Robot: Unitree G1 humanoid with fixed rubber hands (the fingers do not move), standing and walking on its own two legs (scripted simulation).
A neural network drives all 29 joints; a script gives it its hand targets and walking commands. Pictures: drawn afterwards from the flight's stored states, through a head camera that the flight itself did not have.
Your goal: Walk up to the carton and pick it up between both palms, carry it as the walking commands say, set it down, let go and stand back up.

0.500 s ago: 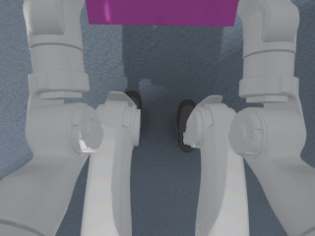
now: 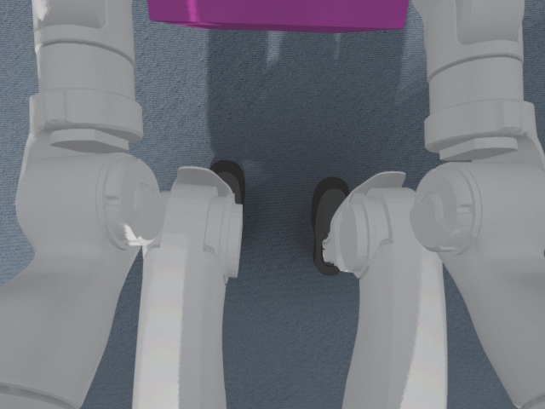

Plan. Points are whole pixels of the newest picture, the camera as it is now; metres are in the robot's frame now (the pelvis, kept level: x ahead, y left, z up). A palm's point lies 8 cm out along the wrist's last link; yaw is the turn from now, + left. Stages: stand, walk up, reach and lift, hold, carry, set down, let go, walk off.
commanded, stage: set down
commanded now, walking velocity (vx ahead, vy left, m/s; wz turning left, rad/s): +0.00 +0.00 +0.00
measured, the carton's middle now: out of the picture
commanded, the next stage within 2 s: none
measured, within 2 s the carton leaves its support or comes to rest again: rests again in 1.10 s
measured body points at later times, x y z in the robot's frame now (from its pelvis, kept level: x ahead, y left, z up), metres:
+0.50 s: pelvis +0.01 +0.00 -0.02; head +0.40 +0.03 +0.19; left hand +0.58 +0.19 -0.20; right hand +0.58 -0.11 -0.22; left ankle +0.13 +0.10 -0.38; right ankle +0.11 -0.11 -0.38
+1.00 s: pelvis +0.01 +0.00 -0.03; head +0.39 +0.03 +0.18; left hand +0.58 +0.20 -0.21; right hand +0.58 -0.11 -0.22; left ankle +0.13 +0.10 -0.38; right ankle +0.11 -0.11 -0.38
